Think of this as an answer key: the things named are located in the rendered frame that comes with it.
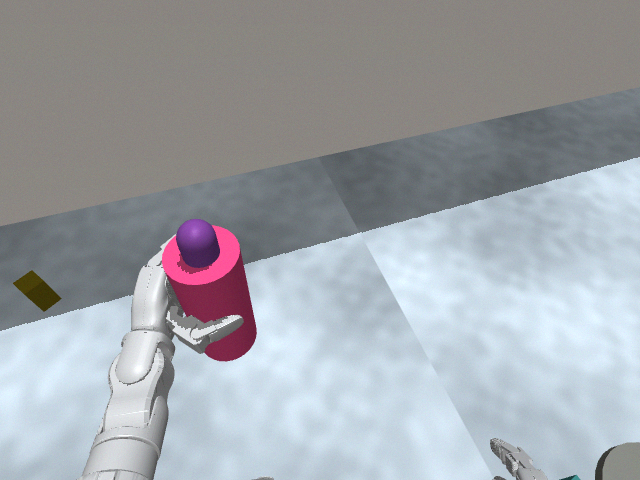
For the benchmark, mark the left robot arm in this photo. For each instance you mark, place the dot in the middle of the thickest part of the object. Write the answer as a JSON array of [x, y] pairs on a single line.
[[129, 440]]

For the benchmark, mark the left robot hand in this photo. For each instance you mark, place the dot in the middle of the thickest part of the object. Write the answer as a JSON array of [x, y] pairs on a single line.
[[155, 306]]

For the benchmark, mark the right robot hand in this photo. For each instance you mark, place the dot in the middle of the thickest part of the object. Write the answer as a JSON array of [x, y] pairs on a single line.
[[517, 461]]

